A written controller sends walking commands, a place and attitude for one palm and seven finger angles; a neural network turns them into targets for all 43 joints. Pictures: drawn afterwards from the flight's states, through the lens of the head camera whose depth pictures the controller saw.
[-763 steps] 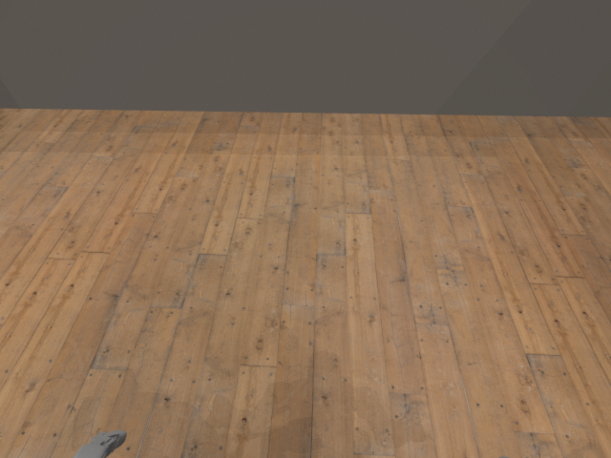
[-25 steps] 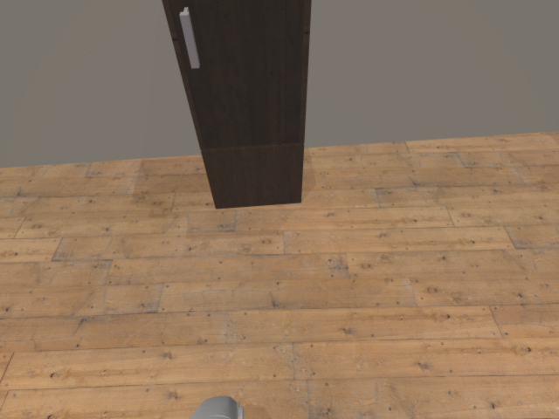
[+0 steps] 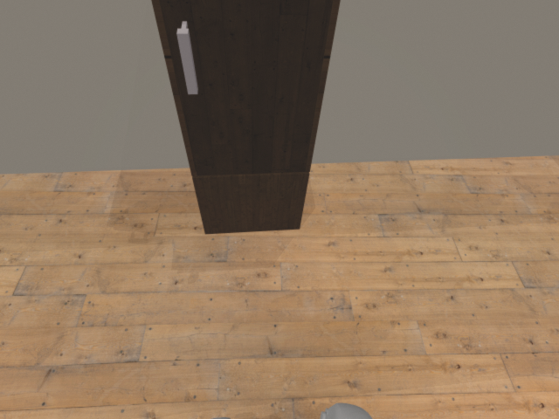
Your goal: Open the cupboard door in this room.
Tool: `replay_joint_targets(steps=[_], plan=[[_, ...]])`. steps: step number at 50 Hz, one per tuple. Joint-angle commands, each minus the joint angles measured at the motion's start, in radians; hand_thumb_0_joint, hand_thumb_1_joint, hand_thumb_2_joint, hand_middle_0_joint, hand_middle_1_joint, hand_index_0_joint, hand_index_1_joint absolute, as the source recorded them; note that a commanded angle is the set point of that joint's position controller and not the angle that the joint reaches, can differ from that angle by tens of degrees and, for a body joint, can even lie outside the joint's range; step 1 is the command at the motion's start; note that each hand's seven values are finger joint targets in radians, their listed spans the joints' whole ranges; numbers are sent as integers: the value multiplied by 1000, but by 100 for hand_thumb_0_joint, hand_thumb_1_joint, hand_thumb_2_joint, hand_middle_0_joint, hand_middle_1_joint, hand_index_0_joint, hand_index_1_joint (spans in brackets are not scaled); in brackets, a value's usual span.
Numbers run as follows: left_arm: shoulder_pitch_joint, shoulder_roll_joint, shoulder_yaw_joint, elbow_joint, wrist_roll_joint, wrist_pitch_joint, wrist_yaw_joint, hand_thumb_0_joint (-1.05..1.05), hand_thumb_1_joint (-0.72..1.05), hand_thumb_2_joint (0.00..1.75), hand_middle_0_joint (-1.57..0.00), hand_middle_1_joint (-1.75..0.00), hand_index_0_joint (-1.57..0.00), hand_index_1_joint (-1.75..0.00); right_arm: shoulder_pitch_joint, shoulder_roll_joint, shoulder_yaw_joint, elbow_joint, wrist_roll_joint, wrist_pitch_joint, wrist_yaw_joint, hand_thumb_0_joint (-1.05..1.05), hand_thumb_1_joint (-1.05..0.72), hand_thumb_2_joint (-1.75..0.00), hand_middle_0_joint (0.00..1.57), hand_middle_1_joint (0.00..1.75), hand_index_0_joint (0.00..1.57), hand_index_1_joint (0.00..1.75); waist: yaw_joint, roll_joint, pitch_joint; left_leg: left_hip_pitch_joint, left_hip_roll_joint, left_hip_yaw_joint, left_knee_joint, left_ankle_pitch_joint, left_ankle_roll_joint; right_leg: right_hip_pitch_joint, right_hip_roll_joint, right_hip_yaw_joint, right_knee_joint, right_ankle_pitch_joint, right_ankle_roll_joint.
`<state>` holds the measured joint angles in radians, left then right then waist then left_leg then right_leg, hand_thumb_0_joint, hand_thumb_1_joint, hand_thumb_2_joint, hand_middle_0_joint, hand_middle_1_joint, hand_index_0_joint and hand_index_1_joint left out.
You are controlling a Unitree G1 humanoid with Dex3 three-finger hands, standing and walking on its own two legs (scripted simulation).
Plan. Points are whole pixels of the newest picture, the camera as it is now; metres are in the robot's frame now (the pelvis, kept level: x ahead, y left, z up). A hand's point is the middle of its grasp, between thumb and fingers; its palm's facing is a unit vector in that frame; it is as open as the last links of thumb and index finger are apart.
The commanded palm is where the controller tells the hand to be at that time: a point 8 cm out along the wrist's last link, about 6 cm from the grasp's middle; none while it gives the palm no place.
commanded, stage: turn to face it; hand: left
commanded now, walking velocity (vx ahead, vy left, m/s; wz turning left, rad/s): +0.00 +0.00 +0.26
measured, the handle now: (188, 58) +0.83 +0.26 +0.05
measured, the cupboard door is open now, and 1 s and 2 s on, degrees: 0 0 0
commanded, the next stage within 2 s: take the last steps up to it in 0.08 s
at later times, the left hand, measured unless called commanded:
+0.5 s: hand out of the picture +0.05 +0.15 -0.16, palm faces +0.19 -0.95 -0.24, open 7.2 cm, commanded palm none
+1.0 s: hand (165, 337) +0.26 +0.22 -0.17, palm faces +0.15 -0.97 -0.19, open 7.3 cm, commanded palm none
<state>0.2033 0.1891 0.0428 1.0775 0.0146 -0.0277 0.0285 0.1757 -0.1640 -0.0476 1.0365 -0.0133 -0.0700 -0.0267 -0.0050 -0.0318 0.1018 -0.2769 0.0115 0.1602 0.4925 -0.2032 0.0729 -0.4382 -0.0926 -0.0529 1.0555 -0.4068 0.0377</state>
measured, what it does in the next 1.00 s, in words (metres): walks ahead: right foot, then left foot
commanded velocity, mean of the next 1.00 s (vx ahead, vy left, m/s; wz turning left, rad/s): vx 0.22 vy -0.03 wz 0.05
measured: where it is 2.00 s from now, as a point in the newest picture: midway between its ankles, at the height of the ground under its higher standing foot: (260, 392)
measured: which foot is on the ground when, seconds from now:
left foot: down 0.00-0.24, up 0.26-0.66, down 0.68-1.00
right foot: up 0.00-0.22, down 0.24-0.68, up 0.70-1.00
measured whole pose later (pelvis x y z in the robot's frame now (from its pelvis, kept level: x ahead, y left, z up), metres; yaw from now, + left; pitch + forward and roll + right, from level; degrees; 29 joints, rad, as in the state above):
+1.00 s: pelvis +0.22 +0.02 +0.00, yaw +7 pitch -1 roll +1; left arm 0.18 0.20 0.06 1.06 0.02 -0.01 -0.01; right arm 0.36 -0.13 -0.04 1.12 -0.03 -0.05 -0.02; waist -0.01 -0.04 0.05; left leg -0.01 0.03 0.17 0.35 -0.32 -0.01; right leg -0.54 -0.12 -0.08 0.91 -0.24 0.02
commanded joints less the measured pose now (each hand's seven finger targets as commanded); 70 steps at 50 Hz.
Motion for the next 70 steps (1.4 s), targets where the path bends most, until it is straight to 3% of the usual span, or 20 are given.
replay_joint_targets(steps=[1, 7, 10, 13, 14, 18, 26, 32, 33, 34, 35, 36, 42, 52, 54, 55, 56, 57, 62, 70], plan=[[134, 2, 1, -28, 3, 31, -5, 0, 90, 90, -20, -30, -20, -30, 86, -107, -10, -4, -2, 12, 2, 0, -90, -90, 20, 30, 20, 30, 30, 139, -152, 55, 243, -208, -188, 524, 89, 71, -8, 12, -97, 72, 20], [16, 31, -3, -81, 0, 37, 1, 0, 90, 90, -20, -30, -20, -30, 98, -136, -20, 6, -11, 45, 4, 0, -90, -90, 20, 30, 20, 30, 13, 161, -78, 23, 250, -294, -172, 365, 92, 133, 14, -10, -332, 46, 20], [82, 46, -1, -58, -1, 19, 3, 0, 90, 90, -20, -30, -20, -30, 106, -123, -17, 14, -5, 53, 6, 0, -90, -90, 20, 30, 20, 30, 44, 103, -103, -19, 187, -267, -88, 189, 25, 304, 17, -21, -599, 217, 16], [132, 191, 16, -53, 8, 1, 3, 0, 90, 90, -20, -30, -20, -30, 107, -46, -5, -15, 2, 60, 16, 0, -90, -90, 20, 30, 20, 30, 58, -229, -64, -216, 9, -105, 235, -354, -86, 329, -333, 360, -866, 10, -159], [111, 181, 23, -60, 6, -2, 2, 0, 90, 90, -20, -30, -20, -30, 85, -71, -15, -15, -5, 74, 20, 0, -90, -90, 20, 30, 20, 30, 64, -232, -16, -229, 38, -149, 348, -347, -81, 248, -325, 388, -927, -151, -186], [116, 87, 16, -40, 4, -23, 0, 0, 90, 90, -20, -30, -20, -30, 116, -42, -18, 19, -13, 67, 36, 0, -90, -90, 20, 30, 20, 30, 21, -55, 10, -262, 72, -143, 486, -179, -79, 278, -231, 203, -883, 37, -156], [236, 97, 13, 24, 15, -41, -13, 0, 90, 90, -20, -30, -20, -30, -14, -37, -13, -34, -9, 57, 48, 0, -90, -90, 20, 30, 20, 30, 61, -128, -14, -248, 83, -83, 287, -148, -97, 356, -216, 119, -864, 182, -178], [201, 110, 16, 43, 4, -26, -19, 0, 90, 90, -20, -30, -20, -30, 103, -61, -8, 2, -3, 31, 41, 0, -90, -90, 20, 30, 20, 30, -20, -46, -66, 165, 32, 7, -36, -26, -87, 176, -136, 7, -702, 144, -121], [201, 76, 9, 37, 1, -23, -23, 0, 90, 90, -20, -30, -20, -30, 195, -109, -19, 32, -4, 21, 30, 0, -90, -90, 20, 30, 20, 30, -59, 81, -106, 345, 96, -73, -86, -56, -65, 61, -91, -35, -546, 139, -86], [198, 24, -3, 13, -2, -23, -31, 0, 90, 90, -20, -30, -20, -30, 292, -201, -43, 57, -13, 15, 20, 0, -90, -90, 20, 30, 20, 30, -96, 310, -142, 463, 319, -374, -172, -137, 9, -123, 8, -121, -307, -18, -35], [138, 25, -9, -20, 5, -24, -30, 0, 90, 90, -20, -30, -20, -30, 362, -253, -52, 69, -13, 25, 15, 0, -90, -90, 20, 30, 20, 30, -124, 324, -112, 440, 437, -513, -271, -160, 90, -215, 38, -87, -116, -183, -35], [109, 35, 0, -32, 12, -22, -29, 0, 90, 90, -20, -30, -20, -30, 323, -239, -48, 66, -14, 31, 15, 0, -90, -90, 20, 30, 20, 30, -108, 236, -62, 358, 446, -478, -287, -211, 110, -222, -4, -32, -32, -170, -53], [137, -5, 7, 8, 10, -3, -44, 0, 90, 90, -20, -30, -20, -30, 198, -100, -14, 38, -7, -2, 2, 0, -90, -90, 20, 30, 20, 30, -9, 123, 4, 186, 293, -187, -284, 241, 58, -154, -42, -8, 27, 114, -18], [-34, 22, 10, -86, 2, 5, -47, 0, 90, 90, -20, -30, -20, -30, 219, -129, -25, 59, -18, 9, -4, 0, -90, -90, 20, 30, 20, 30, -7, 177, 22, 196, 280, -94, -165, 484, 36, 6, 12, -70, -398, 177, -48], [119, 53, 18, -37, 6, -10, -42, 0, 90, 90, -20, -30, -20, -30, 206, -137, -26, 62, -9, 14, -3, 0, -90, -90, 20, 30, 20, 30, 70, 104, -62, 160, 242, -58, 20, 537, -4, 241, 53, -97, -520, 300, -60], [220, 107, 28, -6, 12, -26, -32, 0, 90, 90, -20, -30, -20, -30, 217, -114, -21, 64, -1, 13, 2, 0, -90, -90, 20, 30, 20, 30, 114, 14, -137, 58, 178, -32, 197, 398, -45, 435, -13, -26, -562, 513, -69], [287, 203, 49, 11, 15, -38, -14, 0, 90, 90, -20, -30, -20, -30, 278, -44, -7, 54, 13, 14, 7, 0, -90, -90, 20, 30, 20, 30, 112, -244, -259, -111, 37, 3, 468, -152, -91, 613, -279, 287, -577, 956, -162], [267, 217, 34, 0, -10, -34, -8, 0, 90, 90, -20, -30, -20, -30, 290, -61, -4, 45, 25, 39, -7, 0, -90, -90, 20, 30, 20, 30, 77, -197, -300, -33, 33, -124, 581, -426, -94, 509, -368, 299, -613, 1244, -239], [-23, 152, 22, -89, 3, 10, 22, 0, 90, 90, -20, -30, -20, -30, 202, -40, -11, 62, 19, 102, -4, 0, -90, -90, 20, 30, 20, 30, 16, -30, -126, -47, 57, -185, 599, -327, -98, 215, -281, 137, -673, 878, -230], [-64, 162, 43, -148, 12, 35, 17, 0, 90, 90, -20, -30, -20, -30, 131, -81, -31, -12, -1, 138, 16, 0, -90, -90, 20, 30, 20, 30, 9, -133, -155, -109, 21, -170, 597, -210, -129, 176, -240, 116, -737, 555, -203]])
